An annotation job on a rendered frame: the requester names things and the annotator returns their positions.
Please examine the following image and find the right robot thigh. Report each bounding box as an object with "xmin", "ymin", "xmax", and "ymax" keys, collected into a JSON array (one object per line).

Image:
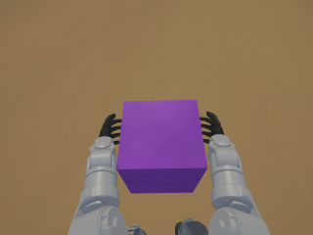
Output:
[{"xmin": 178, "ymin": 221, "xmax": 209, "ymax": 235}]

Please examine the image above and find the left robot hand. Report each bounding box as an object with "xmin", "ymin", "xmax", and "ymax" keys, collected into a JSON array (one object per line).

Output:
[{"xmin": 99, "ymin": 114, "xmax": 122, "ymax": 145}]

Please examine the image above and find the right robot forearm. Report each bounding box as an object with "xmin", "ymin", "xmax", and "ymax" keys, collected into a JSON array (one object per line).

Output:
[{"xmin": 207, "ymin": 134, "xmax": 264, "ymax": 221}]

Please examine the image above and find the robot left upper arm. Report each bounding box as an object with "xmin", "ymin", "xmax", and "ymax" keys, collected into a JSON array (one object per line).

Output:
[{"xmin": 68, "ymin": 206, "xmax": 129, "ymax": 235}]

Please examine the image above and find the left robot shin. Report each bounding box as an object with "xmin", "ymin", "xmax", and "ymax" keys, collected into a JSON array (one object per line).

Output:
[{"xmin": 130, "ymin": 224, "xmax": 142, "ymax": 230}]

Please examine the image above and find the carton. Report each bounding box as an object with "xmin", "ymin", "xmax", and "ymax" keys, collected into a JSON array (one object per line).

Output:
[{"xmin": 116, "ymin": 100, "xmax": 208, "ymax": 194}]

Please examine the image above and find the robot right upper arm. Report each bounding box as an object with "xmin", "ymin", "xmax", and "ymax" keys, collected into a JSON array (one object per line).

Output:
[{"xmin": 208, "ymin": 207, "xmax": 271, "ymax": 235}]

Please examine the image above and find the right robot hand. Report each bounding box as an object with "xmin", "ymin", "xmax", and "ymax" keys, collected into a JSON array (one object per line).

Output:
[{"xmin": 200, "ymin": 112, "xmax": 224, "ymax": 144}]

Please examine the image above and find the left robot forearm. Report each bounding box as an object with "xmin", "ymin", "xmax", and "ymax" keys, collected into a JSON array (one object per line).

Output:
[{"xmin": 71, "ymin": 136, "xmax": 120, "ymax": 223}]

